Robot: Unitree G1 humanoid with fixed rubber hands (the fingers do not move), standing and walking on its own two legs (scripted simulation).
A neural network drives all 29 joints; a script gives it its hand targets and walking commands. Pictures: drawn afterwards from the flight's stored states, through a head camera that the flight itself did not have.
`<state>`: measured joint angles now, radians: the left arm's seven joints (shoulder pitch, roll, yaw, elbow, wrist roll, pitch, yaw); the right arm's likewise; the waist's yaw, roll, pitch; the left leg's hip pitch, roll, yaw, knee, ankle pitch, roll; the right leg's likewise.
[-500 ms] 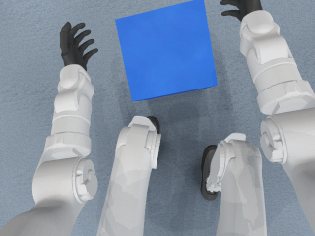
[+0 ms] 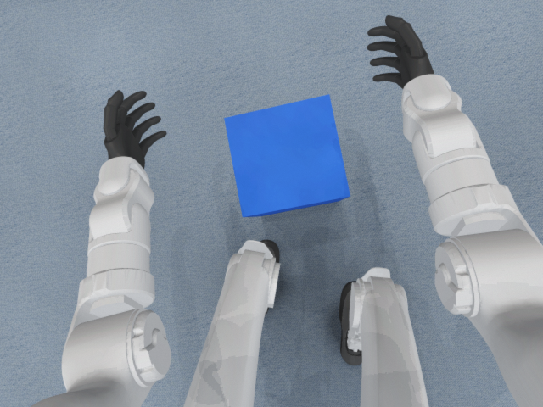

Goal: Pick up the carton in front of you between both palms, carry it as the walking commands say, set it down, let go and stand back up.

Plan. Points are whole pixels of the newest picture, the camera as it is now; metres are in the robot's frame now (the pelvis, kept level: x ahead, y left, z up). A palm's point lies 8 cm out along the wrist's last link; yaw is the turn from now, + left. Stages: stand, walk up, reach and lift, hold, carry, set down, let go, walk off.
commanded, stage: set down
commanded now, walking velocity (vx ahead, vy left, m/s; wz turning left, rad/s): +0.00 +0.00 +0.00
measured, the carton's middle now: (289, 165) +0.46 +0.09 -0.43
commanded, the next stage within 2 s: let go in 0.20 s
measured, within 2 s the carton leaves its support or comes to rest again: neither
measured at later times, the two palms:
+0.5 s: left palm (59, 173) +0.36 +0.27 +0.04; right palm (494, 116) +0.45 -0.11 +0.03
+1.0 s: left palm out of the picture +0.26 +0.25 +0.15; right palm out of the picture +0.34 -0.19 +0.13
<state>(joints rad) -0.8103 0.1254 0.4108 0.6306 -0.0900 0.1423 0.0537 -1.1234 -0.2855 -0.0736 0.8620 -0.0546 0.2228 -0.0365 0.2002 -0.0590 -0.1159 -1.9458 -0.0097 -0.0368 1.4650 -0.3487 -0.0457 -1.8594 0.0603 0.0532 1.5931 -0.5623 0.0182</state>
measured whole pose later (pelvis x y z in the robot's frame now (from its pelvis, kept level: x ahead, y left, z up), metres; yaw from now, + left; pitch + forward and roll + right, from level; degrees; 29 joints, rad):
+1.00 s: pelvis +0.11 +0.01 +0.22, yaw +1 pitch +8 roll +1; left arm 0.22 0.21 0.01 0.38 -0.04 0.02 -0.07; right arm 0.05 -0.15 -0.10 0.54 -0.06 -0.01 -0.02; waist 0.07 0.02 0.03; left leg -0.44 -0.04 -0.05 0.51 -0.21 0.00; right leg -0.32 -0.01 0.06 0.53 -0.36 0.02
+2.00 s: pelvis +0.12 +0.03 +0.22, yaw -1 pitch -1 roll +0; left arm 0.24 0.36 0.04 0.70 0.04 0.01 0.02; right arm 0.16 -0.32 -0.05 0.79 -0.04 0.01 -0.02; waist -0.01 -0.06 0.03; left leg -0.26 -0.02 -0.01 0.54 -0.28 0.02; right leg -0.11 0.00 0.09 0.48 -0.36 0.03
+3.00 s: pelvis +0.10 +0.03 +0.23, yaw +0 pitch -2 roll +0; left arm 0.18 0.39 0.00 0.97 0.03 -0.01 0.02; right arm 0.11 -0.36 -0.01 1.04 -0.02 0.00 -0.01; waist -0.01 -0.04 0.03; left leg -0.20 -0.02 -0.03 0.43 -0.20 0.01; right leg -0.06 -0.01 0.07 0.37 -0.28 0.03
